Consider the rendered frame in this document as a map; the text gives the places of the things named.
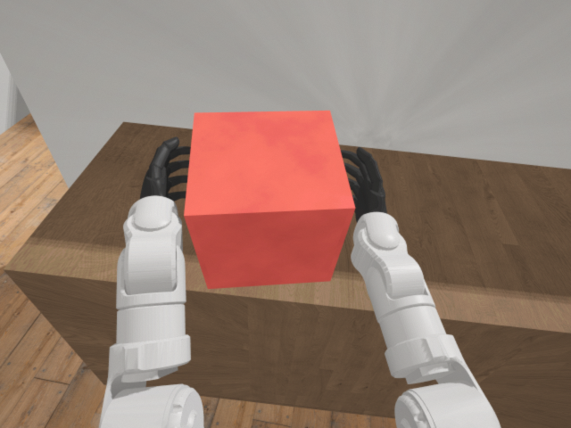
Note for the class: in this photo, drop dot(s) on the left robot forearm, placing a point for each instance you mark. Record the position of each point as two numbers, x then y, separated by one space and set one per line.
151 291

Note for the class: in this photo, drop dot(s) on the robot left upper arm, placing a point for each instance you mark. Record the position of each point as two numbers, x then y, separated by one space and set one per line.
167 406

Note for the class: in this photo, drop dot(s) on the right robot forearm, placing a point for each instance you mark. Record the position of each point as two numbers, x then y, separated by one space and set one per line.
418 347

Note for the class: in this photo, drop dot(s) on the robot right upper arm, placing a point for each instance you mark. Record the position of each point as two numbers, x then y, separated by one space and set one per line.
456 404

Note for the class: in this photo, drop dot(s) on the left robot hand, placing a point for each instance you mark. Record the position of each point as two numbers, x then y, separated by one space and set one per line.
157 181

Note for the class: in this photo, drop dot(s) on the carton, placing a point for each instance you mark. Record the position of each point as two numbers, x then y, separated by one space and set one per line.
268 199

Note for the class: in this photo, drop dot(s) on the right robot hand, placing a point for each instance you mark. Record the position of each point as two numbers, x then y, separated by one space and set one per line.
368 189

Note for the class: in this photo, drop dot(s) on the pedestal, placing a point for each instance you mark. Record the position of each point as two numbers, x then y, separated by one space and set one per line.
492 238

